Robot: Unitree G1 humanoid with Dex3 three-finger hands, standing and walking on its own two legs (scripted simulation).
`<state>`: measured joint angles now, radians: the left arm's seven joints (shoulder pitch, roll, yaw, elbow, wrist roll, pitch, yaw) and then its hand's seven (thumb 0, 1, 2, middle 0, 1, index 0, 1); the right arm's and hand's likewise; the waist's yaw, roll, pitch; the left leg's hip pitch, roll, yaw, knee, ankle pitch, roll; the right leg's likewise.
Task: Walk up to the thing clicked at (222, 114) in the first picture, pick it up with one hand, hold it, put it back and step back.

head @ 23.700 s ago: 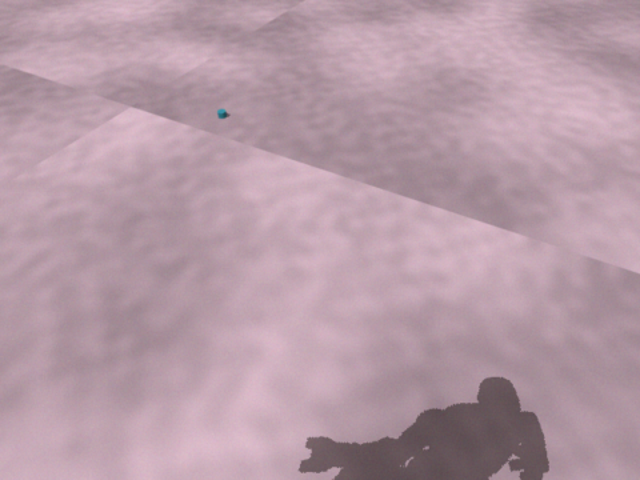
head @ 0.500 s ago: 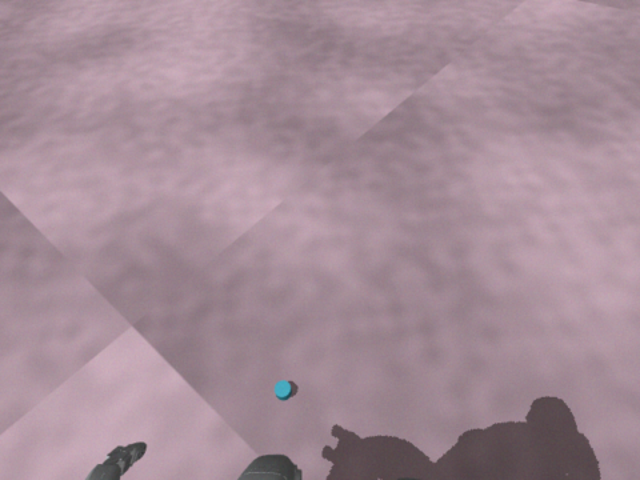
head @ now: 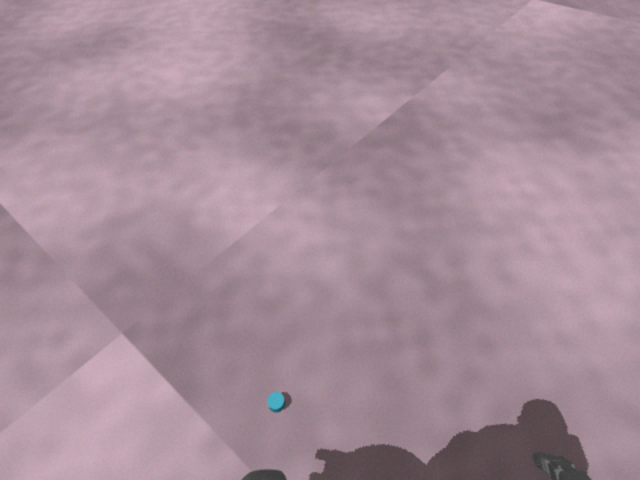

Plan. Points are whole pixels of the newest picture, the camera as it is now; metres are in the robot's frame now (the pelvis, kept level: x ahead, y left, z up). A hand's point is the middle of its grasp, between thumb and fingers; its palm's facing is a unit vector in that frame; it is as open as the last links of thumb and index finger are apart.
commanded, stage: walk up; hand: left
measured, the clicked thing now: (276, 402) +0.41 +0.18 -0.75
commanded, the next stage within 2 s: none
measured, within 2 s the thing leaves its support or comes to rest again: neither
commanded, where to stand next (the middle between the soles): +0.06 -0.01 m, yaw +2 degrees
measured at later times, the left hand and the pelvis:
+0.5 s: hand out of the picture +0.09 +0.26 -0.14, palm faces -0.02 -0.95 -0.32, open 7.4 cm; pelvis +0.00 +0.01 +0.02, yaw +0 degrees
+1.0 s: hand out of the picture +0.07 +0.27 -0.15, palm faces +0.03 -0.93 -0.36, open 7.4 cm; pelvis -0.01 +0.00 +0.01, yaw +1 degrees
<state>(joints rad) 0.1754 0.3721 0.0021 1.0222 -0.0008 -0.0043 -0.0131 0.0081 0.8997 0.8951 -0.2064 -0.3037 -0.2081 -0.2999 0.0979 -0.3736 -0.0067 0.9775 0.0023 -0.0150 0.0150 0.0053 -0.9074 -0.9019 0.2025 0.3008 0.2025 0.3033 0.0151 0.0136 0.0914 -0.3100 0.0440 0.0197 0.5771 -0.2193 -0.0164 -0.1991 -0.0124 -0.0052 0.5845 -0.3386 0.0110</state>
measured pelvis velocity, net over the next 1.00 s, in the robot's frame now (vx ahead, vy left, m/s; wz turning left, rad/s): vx -0.01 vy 0.00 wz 0.02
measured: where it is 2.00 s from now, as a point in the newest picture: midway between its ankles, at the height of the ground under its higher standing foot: outside the picture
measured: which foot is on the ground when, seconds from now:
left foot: down 0.00-1.00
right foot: down 0.00-1.00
